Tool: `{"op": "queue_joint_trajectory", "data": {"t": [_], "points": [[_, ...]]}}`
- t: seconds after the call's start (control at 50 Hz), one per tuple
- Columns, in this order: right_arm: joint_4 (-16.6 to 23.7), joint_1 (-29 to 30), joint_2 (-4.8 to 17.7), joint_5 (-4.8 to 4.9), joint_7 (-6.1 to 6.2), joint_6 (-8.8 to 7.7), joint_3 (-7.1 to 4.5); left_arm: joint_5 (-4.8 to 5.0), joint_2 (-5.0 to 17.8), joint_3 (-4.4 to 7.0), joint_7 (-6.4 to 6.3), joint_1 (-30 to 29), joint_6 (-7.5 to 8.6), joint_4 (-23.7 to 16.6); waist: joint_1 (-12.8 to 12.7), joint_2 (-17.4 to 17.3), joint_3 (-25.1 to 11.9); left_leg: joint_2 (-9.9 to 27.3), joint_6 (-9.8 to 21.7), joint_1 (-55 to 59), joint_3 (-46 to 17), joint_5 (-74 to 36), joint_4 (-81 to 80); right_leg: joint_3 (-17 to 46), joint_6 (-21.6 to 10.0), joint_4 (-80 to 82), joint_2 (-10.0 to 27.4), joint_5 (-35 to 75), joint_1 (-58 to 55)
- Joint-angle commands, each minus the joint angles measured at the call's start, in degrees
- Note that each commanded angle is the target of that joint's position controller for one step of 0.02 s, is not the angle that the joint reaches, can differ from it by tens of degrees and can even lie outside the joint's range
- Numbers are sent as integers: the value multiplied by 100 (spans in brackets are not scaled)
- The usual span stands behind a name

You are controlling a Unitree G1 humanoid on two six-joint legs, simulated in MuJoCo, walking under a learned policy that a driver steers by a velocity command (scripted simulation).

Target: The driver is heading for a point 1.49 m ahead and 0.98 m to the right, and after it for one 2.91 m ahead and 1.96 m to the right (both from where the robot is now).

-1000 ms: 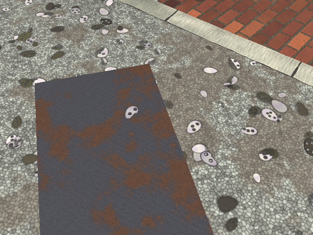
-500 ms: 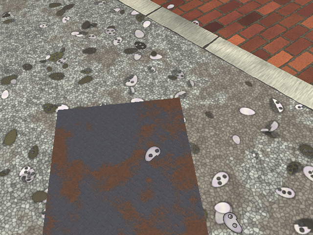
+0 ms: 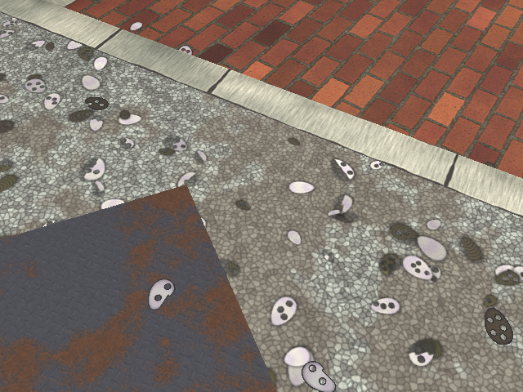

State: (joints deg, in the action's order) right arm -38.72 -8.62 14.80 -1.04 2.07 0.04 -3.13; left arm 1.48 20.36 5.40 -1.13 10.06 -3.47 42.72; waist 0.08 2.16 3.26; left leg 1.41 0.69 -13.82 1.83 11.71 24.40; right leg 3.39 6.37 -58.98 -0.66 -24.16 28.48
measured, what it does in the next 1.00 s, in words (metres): walks ahead, turning right: right foot, then left foot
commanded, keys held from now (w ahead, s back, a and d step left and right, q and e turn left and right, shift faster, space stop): e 0.60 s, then w+e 0.40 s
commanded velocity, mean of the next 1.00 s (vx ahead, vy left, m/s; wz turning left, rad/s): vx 0.11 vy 0.00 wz -0.59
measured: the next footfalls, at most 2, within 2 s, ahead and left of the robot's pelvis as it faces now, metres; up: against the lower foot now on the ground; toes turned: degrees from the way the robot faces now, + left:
right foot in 0.18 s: +0.04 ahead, -0.15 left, +0.00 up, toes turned -8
left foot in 0.66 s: +0.12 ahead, +0.06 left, +0.00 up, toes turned -29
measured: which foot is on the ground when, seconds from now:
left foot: down 0.00-0.20, up 0.22-0.64, down 0.66-1.00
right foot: up 0.00-0.16, down 0.18-0.66, up 0.68-1.00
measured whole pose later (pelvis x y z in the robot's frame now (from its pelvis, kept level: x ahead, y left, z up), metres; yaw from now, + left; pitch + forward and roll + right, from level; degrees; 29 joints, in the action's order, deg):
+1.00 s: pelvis +0.08 -0.07 +0.00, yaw -36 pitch +2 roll +1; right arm -42.7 -19.7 16.3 -0.1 1.1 -3.4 -3.8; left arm 1.3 18.3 4.4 1.5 11.1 -0.2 36.9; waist 3.7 1.7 0.2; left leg 2.0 -0.7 -1.1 5.9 15.6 15.2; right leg 2.5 3.5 -50.5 3.9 -10.0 35.6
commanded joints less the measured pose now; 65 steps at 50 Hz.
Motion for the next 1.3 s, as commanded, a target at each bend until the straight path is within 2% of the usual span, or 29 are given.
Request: {"op": "queue_joint_trajectory", "data": {"t": [0.02,0.12,0.16,0.18,0.2,0.22,0.24,0.26,0.3,0.44,0.58,0.64,0.66,0.68,0.7,0.72,0.74,0.8,0.92,1.06,1.1,1.14,1.16,1.18,1.2,1.22,1.24,1.26,1.3], "points": [[280,30,1079,20,42,-2,-319,-10,201,-9,81,-221,56,-598,153,-1189,-764,1428,1230,1060,-781,-2595,-505,-210,37,659,219,137,127],[167,74,1299,156,-61,10,-403,-25,324,34,209,-201,-15,-762,129,-1274,-755,1629,1127,912,-534,-2389,-316,-592,-277,1926,170,391,-692],[108,178,1283,278,-66,-1,-407,-34,326,81,253,121,-35,-683,-114,-1179,-747,1532,800,647,-281,-2021,139,-756,-580,3050,34,1207,-1393],[-32,-114,1111,273,-82,-28,-366,-51,477,149,212,330,-34,-625,-158,-844,-800,1314,416,208,13,-1391,648,-525,-793,3583,9,1909,-2077],[3,-279,800,41,-109,-40,-274,-42,1060,304,117,535,-15,-671,-70,545,-881,749,-187,-1042,611,405,2112,1025,-1238,3849,1099,3781,-3068],[379,171,655,-86,-53,-45,-201,-212,1495,356,124,503,72,-801,-207,1565,-878,-99,-523,-2381,295,2765,3347,2725,-2504,3832,2337,4793,-3051],[375,479,930,-15,-8,-31,-285,-302,1147,273,163,542,203,-806,-488,773,-1076,5,-498,-2405,-435,2759,4156,2506,-2721,3949,2216,4310,-2850],[350,449,1000,93,2,-6,-324,-272,978,202,151,285,291,-776,-282,640,-864,93,-409,-2404,-566,2264,4278,1979,-2415,3969,1865,3866,-2616],[172,236,1070,45,88,41,-382,-71,713,126,78,-229,306,-820,-55,437,-652,154,-436,-2396,-635,1467,3978,1568,-1948,3968,1410,3258,-2391],[215,285,775,84,20,-20,-298,-84,746,103,-75,-113,219,-824,-88,550,-763,-162,-637,-1861,-655,742,2760,1679,-1933,3888,1067,2858,-2261],[281,315,832,156,-116,-149,-304,-64,849,149,-6,-235,136,-891,-153,704,-708,-394,-515,-952,-746,966,1404,2536,-1929,3673,986,2711,-1932],[173,-103,806,193,-183,-226,-328,32,754,116,-24,-440,89,-949,130,631,-866,-405,-311,23,-610,185,16,2691,-1674,3506,665,1607,-1653],[125,-267,893,173,-164,-233,-366,35,586,59,-42,-380,92,-947,204,417,-882,-110,-151,735,-733,-118,-408,2495,-1430,3284,389,544,-1102],[137,-531,1170,86,-120,-211,-407,-38,181,-61,-27,-67,107,-899,135,-610,-1123,1051,282,1574,-1861,607,-692,1729,-1084,2021,-178,-991,-282],[66,-706,1566,-84,-165,-223,-481,22,360,8,-36,-139,185,-1086,120,-1651,-576,1870,1050,1277,-3485,1789,-1264,828,-900,962,-779,-1167,983],[159,-414,1366,-78,-167,-302,-435,-47,718,104,-43,-199,259,-1072,55,-1382,-200,2044,1256,972,-3587,2416,-1388,812,-784,193,-201,-729,1282],[205,-182,1108,15,-119,-336,-361,-52,850,164,-22,-145,275,-973,-4,-1237,-33,1764,1078,903,-3084,2466,-1426,683,-689,-68,-70,-298,1384],[194,-288,927,116,12,-360,-270,-63,537,119,60,-131,297,-873,145,-1019,-30,1348,784,1140,-2012,1690,-1478,356,-387,-594,151,545,1622],[39,-843,1073,66,-35,-430,-309,-17,153,-21,208,-575,433,-1160,463,-927,48,1383,917,1390,-957,616,-1708,32,-215,322,433,1335,1758],[-166,-950,1404,257,-170,-409,-431,3,48,-126,408,-875,467,-1355,461,-887,245,1560,775,1135,30,-148,-1546,-516,-623,1866,489,1280,631],[-208,-890,1518,319,-191,-358,-465,-8,173,-63,424,-645,449,-1363,218,-904,111,1640,676,1178,232,-1284,-1056,-757,-890,2162,262,971,41],[-219,-927,1322,328,-177,-329,-381,-3,671,251,357,831,407,-925,-563,-525,-840,1195,320,610,945,-3274,1153,-1013,-1266,2695,-331,1287,-2299],[-59,-1007,957,107,-167,-359,-220,74,1154,425,244,1879,358,-751,-957,330,-1434,911,-13,-878,1022,-1255,3158,477,-1653,2877,556,926,-3987],[384,-1158,361,-25,-178,-513,-15,65,1763,430,245,1656,464,-912,-375,1747,-2037,-224,-305,-2912,104,2332,4883,4120,-2719,3994,1896,-798,-4960],[368,-502,1064,240,-206,-653,-156,27,1116,255,301,1587,602,-986,-793,734,-1844,-22,-202,-3458,-716,1916,5345,4254,-2594,4576,2001,-1026,-4744],[466,-253,1223,363,-237,-742,-200,-30,843,146,311,1377,684,-908,-656,633,-1150,212,-20,-3708,-633,1330,5180,3484,-2433,4523,1888,-474,-4188],[382,-284,1157,245,-200,-783,-174,-44,690,89,312,1065,714,-938,-432,175,-851,447,34,-3379,-625,862,4764,2847,-2275,4430,1630,239,-3506],[263,-407,1117,118,-194,-773,-182,-72,485,16,292,694,703,-965,-203,99,-641,634,0,-3010,-610,496,4300,2193,-2138,4439,1400,904,-2941],[56,-683,1017,128,-268,-647,-170,-190,315,-65,241,374,743,-979,29,340,-570,744,-74,-2462,-510,37,4053,1564,-2070,4670,1179,1952,-2349]]}}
